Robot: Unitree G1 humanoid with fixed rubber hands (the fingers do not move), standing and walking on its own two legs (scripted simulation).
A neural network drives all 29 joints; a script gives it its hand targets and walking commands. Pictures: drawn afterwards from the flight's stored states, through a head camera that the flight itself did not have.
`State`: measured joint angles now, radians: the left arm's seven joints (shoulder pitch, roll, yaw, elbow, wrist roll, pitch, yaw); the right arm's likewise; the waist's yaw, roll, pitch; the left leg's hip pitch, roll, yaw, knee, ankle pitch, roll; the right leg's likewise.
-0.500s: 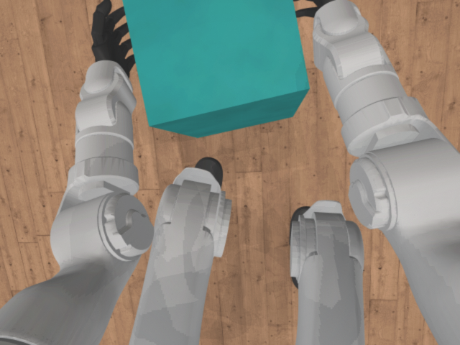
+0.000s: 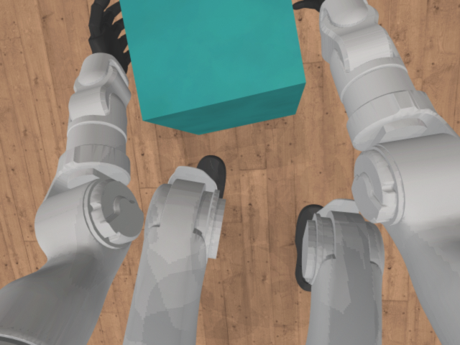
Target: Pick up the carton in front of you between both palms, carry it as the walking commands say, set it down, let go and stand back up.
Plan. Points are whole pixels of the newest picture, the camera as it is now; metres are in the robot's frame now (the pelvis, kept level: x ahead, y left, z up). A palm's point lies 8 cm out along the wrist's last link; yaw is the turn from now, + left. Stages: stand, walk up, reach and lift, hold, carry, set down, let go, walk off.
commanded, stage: set down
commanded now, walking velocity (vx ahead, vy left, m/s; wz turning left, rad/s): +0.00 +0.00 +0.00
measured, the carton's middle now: (224, 57) +0.49 +0.13 -0.25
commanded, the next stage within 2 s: let go in 1.44 s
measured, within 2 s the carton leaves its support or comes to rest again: rests again in 0.24 s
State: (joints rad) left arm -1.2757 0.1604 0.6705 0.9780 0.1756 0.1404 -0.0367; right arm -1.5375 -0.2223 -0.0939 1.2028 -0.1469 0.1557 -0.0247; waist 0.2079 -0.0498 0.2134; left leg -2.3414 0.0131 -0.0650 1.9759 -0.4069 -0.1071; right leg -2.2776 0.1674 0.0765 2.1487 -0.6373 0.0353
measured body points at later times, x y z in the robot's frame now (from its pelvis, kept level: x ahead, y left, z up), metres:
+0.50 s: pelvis -0.01 +0.02 -0.01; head +0.37 +0.02 +0.23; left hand +0.46 +0.33 -0.18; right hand +0.59 -0.03 -0.19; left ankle +0.15 +0.15 -0.36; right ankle +0.08 -0.11 -0.36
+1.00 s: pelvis +0.01 +0.02 +0.09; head +0.34 +0.05 +0.40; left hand +0.45 +0.33 -0.02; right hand +0.61 -0.03 -0.02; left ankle +0.15 +0.15 -0.36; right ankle +0.08 -0.11 -0.36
